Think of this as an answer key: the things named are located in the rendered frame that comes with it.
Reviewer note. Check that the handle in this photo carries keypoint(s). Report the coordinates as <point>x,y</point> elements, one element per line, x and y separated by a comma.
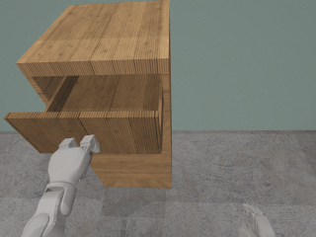
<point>91,154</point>

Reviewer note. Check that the robot left forearm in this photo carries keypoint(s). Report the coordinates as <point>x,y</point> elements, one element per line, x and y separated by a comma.
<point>53,209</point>

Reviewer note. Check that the drawer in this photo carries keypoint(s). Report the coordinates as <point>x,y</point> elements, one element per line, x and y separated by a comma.
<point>123,111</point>

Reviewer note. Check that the right robot hand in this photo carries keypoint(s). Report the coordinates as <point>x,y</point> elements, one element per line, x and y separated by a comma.
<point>261,227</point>

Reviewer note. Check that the cabinet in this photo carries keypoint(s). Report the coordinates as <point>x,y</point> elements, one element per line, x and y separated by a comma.
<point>110,39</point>

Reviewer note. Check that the left robot hand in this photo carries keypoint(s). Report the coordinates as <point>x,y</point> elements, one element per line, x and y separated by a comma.
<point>70,162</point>

